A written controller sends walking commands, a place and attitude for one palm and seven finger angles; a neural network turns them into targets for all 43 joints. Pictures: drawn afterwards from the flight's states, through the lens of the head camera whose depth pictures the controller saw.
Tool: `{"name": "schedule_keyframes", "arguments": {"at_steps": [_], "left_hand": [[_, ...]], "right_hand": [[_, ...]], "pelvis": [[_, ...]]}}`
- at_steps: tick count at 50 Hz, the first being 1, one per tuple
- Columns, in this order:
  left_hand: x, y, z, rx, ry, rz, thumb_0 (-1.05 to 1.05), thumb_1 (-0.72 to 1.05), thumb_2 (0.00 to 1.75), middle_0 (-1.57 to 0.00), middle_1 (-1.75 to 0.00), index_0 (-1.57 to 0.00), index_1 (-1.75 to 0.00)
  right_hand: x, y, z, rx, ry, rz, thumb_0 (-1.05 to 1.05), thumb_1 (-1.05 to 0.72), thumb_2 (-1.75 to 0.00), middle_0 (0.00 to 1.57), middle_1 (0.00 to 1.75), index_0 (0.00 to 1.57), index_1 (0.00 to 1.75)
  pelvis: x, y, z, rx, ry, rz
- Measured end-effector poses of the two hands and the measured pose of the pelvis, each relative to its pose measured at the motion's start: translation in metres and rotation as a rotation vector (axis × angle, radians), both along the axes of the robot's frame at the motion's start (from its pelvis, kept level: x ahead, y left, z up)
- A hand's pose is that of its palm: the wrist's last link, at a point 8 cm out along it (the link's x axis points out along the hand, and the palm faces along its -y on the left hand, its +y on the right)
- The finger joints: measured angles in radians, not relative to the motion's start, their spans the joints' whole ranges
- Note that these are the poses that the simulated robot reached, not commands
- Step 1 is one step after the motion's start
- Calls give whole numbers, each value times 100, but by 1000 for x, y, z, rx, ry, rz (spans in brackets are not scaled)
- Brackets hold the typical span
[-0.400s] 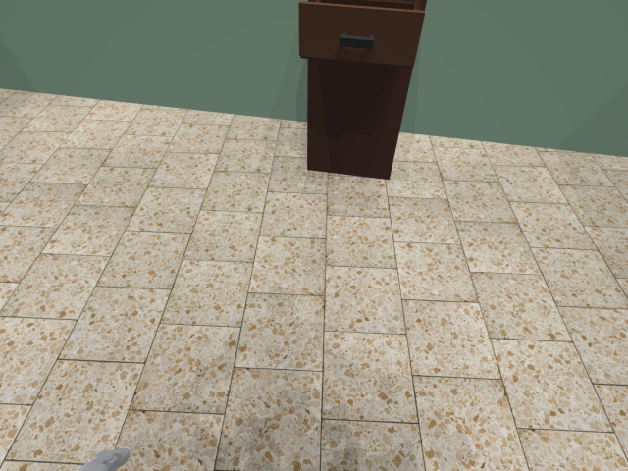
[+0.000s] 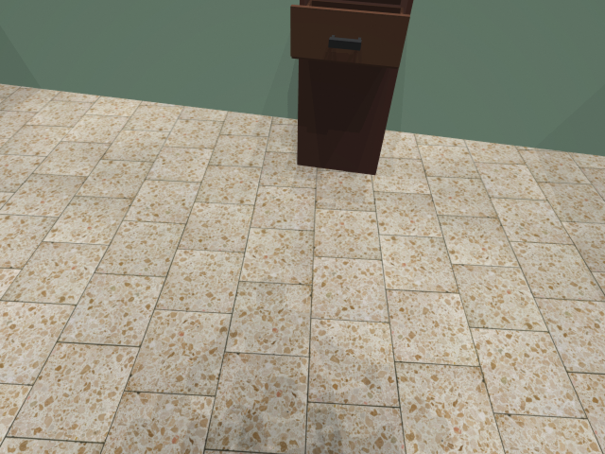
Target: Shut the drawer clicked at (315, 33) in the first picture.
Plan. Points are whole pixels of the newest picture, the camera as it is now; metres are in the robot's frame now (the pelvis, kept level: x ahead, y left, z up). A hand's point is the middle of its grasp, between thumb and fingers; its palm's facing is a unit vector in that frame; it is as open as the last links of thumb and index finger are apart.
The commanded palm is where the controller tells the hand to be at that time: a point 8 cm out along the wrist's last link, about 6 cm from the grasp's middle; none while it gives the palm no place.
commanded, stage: stand and wait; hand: left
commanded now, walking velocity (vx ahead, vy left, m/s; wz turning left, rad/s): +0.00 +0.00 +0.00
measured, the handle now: (345, 41) +1.32 -0.06 +0.02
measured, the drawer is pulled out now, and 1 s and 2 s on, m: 0.30 0.30 0.30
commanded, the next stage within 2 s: look at it before walking up in 0.44 s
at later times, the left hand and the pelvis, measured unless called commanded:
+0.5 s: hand out of the picture +0.07 +0.24 -0.15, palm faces -0.03 -0.94 -0.34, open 7.4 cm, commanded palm none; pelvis -0.01 -0.01 +0.00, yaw +0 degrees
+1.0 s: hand out of the picture +0.07 +0.24 -0.15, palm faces -0.04 -0.94 -0.33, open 7.4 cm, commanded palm none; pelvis -0.01 -0.01 +0.00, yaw -1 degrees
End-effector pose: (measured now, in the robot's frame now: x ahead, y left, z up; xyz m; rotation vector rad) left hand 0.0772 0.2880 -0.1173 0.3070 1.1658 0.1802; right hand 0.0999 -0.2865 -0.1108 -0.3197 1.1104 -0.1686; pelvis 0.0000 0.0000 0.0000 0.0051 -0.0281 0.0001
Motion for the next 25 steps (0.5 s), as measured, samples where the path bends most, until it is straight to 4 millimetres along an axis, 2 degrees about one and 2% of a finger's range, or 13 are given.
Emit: {"name": "schedule_keyframes", "arguments": {"at_steps": [11, 17, 25], "left_hand": [[-23, 1, 0, 12, 58, 14, 0, 90, 90, -20, -30, -20, -30], [-23, -1, 1, 14, 58, 9, 0, 90, 90, -20, -30, -20, -30], [-16, -5, 3, 11, 37, -3, 0, 90, 90, -20, -30, -20, -30]], "right_hand": [[-36, -12, -5, -7, 89, -34, 1, -90, -90, 20, 30, 20, 30], [-46, -13, -7, -1, 105, -44, 1, -90, -90, 20, 30, 20, 30], [-48, -13, -8, 7, 101, -50, 1, -90, -90, 20, 30, 20, 30]], "pelvis": [[-7, -4, 2, 0, -3, 0], [-10, -6, 3, 0, -3, -3], [-12, -8, 3, 0, -3, -7]]}}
